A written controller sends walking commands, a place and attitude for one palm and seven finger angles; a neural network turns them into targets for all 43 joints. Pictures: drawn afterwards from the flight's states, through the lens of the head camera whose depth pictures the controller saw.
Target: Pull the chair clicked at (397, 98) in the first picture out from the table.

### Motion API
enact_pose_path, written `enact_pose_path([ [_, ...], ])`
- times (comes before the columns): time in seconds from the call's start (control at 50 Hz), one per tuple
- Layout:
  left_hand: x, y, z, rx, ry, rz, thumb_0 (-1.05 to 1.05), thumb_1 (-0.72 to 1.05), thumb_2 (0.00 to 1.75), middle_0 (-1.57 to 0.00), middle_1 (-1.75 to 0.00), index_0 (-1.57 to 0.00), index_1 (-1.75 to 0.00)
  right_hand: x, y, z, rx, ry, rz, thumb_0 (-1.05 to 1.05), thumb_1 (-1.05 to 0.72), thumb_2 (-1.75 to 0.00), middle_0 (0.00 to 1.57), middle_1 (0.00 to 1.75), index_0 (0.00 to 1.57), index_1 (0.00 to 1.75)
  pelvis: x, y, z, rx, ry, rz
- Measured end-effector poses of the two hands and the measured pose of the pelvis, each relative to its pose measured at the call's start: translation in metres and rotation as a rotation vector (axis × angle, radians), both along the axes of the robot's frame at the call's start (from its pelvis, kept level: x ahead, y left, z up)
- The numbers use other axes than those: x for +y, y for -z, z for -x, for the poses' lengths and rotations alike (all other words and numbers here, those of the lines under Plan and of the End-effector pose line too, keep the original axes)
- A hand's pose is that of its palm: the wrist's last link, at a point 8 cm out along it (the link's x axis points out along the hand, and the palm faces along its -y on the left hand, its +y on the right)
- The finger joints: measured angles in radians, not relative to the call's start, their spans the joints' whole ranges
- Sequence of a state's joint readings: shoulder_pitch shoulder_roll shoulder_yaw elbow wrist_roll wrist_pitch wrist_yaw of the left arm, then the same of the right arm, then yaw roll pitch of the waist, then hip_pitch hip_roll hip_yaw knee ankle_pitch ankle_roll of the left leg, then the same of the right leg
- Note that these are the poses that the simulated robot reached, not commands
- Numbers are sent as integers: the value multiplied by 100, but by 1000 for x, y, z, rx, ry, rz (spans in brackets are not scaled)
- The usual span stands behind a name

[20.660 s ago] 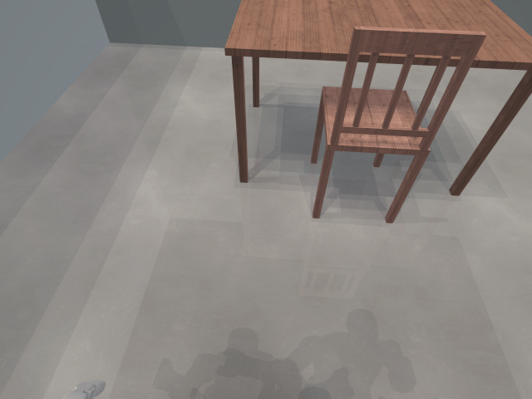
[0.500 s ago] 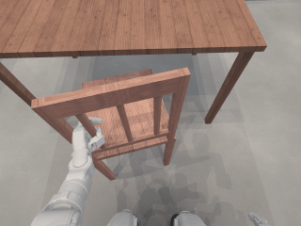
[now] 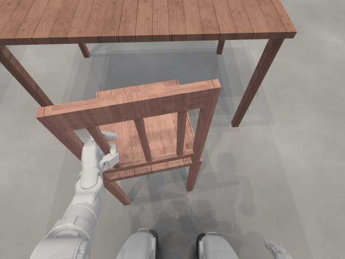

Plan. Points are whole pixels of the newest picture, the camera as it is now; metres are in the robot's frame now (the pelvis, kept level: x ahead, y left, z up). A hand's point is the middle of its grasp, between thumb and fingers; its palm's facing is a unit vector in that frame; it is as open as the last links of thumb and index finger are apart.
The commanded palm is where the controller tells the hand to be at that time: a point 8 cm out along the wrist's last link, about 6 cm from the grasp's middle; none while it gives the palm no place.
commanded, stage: step backward, pulling the chair out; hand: left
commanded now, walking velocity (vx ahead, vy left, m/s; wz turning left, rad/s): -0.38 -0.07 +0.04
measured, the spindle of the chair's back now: (144, 141) +0.41 +0.08 -0.07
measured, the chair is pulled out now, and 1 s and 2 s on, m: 0.24 0.37 0.61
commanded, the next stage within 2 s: stop walking, hand still on the chair in 1.54 s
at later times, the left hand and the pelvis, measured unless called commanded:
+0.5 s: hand (109, 181) +0.29 +0.16 -0.06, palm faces +0.17 -0.98 -0.13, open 5.1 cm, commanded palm +0.27 +0.21 -0.06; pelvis -0.07 +0.01 -0.01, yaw +1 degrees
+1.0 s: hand (108, 210) +0.22 +0.15 -0.06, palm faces +0.17 -0.98 -0.11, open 5.2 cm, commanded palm +0.19 +0.20 -0.06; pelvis -0.15 +0.01 +0.01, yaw +3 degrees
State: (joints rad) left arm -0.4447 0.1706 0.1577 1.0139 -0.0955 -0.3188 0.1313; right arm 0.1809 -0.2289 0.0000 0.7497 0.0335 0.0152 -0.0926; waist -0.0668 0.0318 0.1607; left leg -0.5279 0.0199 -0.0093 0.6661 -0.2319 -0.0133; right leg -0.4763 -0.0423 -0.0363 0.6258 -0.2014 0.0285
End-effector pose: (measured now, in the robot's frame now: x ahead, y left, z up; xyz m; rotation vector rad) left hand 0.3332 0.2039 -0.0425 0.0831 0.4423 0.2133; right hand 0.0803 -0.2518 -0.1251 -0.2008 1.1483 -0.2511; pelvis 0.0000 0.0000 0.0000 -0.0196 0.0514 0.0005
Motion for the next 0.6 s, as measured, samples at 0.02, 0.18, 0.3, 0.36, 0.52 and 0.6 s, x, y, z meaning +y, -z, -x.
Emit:
enact_pose_path([
  [0.02, 1, 0, 4, -2, 3, -2, 2, 76, 82, -22, -110, -44, -145, -3, -1, 6, 2, 2, 16, 1, -90, -90, 20, 30, 20, 30, 3, 1, 3, -2, 1, 1],
  [0.18, 8, 0, 29, -5, 24, -10, 2, 76, 82, -22, -112, -44, -145, -15, -6, 36, -21, -6, 66, 1, -90, -90, 20, 30, 20, 30, 1, 5, 29, -24, 17, 24],
  [0.3, 5, 0, 48, -8, 11, -12, 1, 76, 82, -23, -113, -44, -145, -18, -1, 49, -52, -15, 37, 1, -90, -90, 20, 30, 20, 30, -11, 8, 50, -51, 11, 22],
  [0.36, 2, 0, 57, -6, 3, -10, 1, 76, 82, -23, -113, -44, -145, -22, -1, 54, -48, -20, 42, 1, -90, -90, 20, 30, 20, 30, -7, 8, 54, -52, 15, -12],
  [0.52, 8, 0, 69, -2, 23, -5, 2, 76, 81, -21, -113, -44, -145, -10, -10, 64, -34, -55, 81, 1, -90, -90, 20, 30, 20, 30, 10, 4, 70, -26, -11, -34],
  [0.6, 9, 0, 79, 3, 25, -2, 2, 77, 81, -20, -113, -43, -145, 4, -11, 71, -25, -66, 21, 1, -90, -90, 20, 30, 20, 30, 5, -4, 79, -15, 0, -3],
])
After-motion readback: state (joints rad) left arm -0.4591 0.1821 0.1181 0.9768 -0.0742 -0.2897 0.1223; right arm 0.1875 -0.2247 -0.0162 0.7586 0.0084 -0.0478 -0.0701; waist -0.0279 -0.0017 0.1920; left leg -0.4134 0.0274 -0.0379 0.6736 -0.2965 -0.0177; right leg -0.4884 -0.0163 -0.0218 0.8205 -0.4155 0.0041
